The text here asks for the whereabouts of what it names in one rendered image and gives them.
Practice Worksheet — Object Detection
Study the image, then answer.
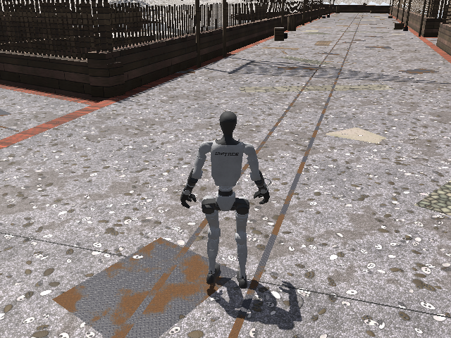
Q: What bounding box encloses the robot right hand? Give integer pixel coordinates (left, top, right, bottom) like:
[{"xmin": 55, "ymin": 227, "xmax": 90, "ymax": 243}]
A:
[{"xmin": 254, "ymin": 191, "xmax": 270, "ymax": 204}]

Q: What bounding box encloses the humanoid robot head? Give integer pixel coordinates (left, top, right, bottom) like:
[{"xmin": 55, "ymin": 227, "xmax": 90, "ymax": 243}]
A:
[{"xmin": 215, "ymin": 111, "xmax": 240, "ymax": 145}]

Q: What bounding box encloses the left robot shin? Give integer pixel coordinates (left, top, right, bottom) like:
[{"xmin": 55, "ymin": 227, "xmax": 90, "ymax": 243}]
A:
[{"xmin": 207, "ymin": 228, "xmax": 219, "ymax": 274}]

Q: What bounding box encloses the robot left upper arm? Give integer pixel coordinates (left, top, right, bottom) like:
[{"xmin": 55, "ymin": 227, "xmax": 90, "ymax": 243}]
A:
[{"xmin": 192, "ymin": 141, "xmax": 213, "ymax": 179}]

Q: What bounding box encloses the robot right forearm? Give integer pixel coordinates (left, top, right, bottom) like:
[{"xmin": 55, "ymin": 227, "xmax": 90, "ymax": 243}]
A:
[{"xmin": 254, "ymin": 171, "xmax": 268, "ymax": 194}]

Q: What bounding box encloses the robot left hand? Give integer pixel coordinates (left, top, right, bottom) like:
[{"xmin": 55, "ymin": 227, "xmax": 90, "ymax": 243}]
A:
[{"xmin": 180, "ymin": 192, "xmax": 196, "ymax": 208}]

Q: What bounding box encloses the robot right upper arm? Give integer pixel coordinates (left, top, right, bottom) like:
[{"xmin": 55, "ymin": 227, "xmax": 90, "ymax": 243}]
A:
[{"xmin": 242, "ymin": 142, "xmax": 261, "ymax": 181}]

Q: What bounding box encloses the robot left forearm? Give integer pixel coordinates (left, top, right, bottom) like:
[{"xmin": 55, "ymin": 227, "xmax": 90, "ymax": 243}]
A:
[{"xmin": 183, "ymin": 168, "xmax": 198, "ymax": 195}]

